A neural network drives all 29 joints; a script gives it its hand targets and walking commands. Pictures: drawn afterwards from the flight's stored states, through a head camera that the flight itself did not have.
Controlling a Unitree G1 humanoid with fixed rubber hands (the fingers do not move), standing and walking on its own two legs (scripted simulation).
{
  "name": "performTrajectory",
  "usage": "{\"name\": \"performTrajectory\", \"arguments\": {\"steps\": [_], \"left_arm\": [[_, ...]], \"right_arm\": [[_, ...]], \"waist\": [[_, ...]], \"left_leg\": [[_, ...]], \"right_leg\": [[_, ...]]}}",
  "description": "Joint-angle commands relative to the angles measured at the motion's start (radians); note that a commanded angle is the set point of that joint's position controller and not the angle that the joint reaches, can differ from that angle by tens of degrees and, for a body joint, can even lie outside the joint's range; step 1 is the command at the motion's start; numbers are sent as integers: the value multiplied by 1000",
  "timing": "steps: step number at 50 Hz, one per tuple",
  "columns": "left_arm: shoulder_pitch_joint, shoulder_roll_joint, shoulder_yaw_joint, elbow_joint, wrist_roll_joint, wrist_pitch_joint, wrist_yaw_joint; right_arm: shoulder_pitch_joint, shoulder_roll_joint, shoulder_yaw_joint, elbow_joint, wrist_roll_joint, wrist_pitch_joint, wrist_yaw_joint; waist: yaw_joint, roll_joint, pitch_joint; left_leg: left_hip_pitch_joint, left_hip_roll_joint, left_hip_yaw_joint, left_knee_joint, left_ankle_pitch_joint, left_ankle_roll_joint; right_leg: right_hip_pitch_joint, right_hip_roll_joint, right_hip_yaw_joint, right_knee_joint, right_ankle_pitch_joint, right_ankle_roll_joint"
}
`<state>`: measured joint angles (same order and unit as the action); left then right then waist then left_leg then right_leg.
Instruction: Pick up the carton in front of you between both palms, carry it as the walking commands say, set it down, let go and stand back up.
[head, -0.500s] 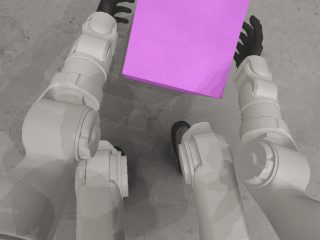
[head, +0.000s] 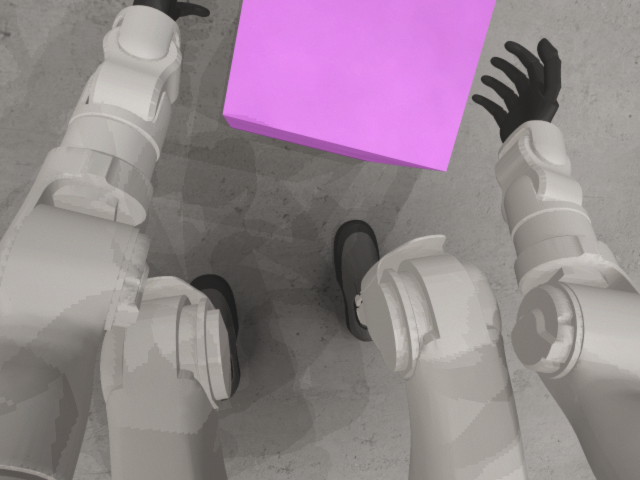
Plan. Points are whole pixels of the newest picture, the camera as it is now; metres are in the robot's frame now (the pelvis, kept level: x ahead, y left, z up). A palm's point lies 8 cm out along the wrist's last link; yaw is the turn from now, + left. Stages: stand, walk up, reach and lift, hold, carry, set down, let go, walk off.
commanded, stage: set down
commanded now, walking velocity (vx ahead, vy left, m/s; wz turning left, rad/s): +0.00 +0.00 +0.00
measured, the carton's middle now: (336, 58) +0.51 -0.09 -0.25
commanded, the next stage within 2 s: let go in 1.08 s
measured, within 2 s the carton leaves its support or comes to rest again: neither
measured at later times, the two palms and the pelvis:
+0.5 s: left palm out of the picture +0.58 +0.08 -0.04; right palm out of the picture +0.43 -0.27 -0.04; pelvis +0.00 -0.01 +0.08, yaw +0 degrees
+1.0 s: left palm out of the picture +0.58 +0.09 +0.11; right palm out of the picture +0.43 -0.27 +0.12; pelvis +0.04 -0.01 +0.21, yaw +1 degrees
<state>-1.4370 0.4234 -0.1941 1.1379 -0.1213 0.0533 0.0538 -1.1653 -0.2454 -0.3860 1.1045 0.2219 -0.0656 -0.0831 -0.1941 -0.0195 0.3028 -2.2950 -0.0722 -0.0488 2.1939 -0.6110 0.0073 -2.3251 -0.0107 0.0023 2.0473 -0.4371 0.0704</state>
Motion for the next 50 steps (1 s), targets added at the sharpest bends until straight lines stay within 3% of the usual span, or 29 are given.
{"name": "performTrajectory", "arguments": {"steps": [1, 5, 8, 14, 18, 22, 30, 36, 43, 50], "left_arm": [[-355, 27, -4, -172, -14, -12, 6], [-327, 66, 14, -199, 5, 22, 12], [-305, 80, 49, -245, 17, 51, 14], [-240, 75, 139, -167, 39, 92, -12], [-188, 75, 183, -101, 63, 76, -32], [-162, 77, 209, -91, 91, 70, -44], [-137, 57, 212, -259, 123, 104, -58], [-88, 31, 224, -352, 147, 148, -67], [-3, 10, 269, -321, 189, 155, -85], [48, -8, 293, -304, 205, 139, -103]], "right_arm": [[-152, -44, 50, -138, 65, -13, -12], [-68, -56, 56, -223, 74, 20, -48], [-20, -68, 54, -350, 51, 52, -80], [4, -9, 33, -473, -45, 118, -109], [20, 46, 51, -486, -66, 134, -94], [58, 77, 56, -489, -70, 147, -83], [161, 63, 13, -600, -89, 176, -75], [215, 71, -1, -663, -98, 208, -57], [269, 100, -16, -647, -126, 217, -31], [305, 110, -31, -648, -160, 204, -14]], "waist": [[-77, 264, -1174], [-84, 276, -1290], [-93, 269, -1390], [-103, 183, -1245], [-76, 141, -1184], [-68, 143, -1204], [-97, 246, -1387], [-92, 289, -1434], [-74, 256, -1362], [-77, 229, -1332]], "left_leg": [[588, 54, -31, -207, 292, -10], [656, 40, 17, -231, 202, -2], [709, 21, 45, -268, 150, 6], [583, 4, 52, -353, 44, 24], [521, -1, 56, -414, 54, 31], [538, -7, 63, -476, 71, 27], [784, -19, 72, -589, 177, 1], [942, -22, 71, -683, 261, -14], [998, -21, 62, -820, 301, -18], [1094, -21, 48, -964, 343, -19]], "right_leg": [[576, -2, -76, -71, 390, 9], [690, 17, -87, -126, 342, 7], [780, 33, -106, -181, 301, 2], [771, 42, -111, -285, 217, 6], [776, 49, -105, -330, 222, 15], [799, 56, -104, -383, 230, 22], [872, 66, -133, -496, 332, 13], [919, 77, -147, -590, 399, 7], [986, 78, -139, -708, 420, 12], [1086, 71, -125, -832, 446, 14]]}}
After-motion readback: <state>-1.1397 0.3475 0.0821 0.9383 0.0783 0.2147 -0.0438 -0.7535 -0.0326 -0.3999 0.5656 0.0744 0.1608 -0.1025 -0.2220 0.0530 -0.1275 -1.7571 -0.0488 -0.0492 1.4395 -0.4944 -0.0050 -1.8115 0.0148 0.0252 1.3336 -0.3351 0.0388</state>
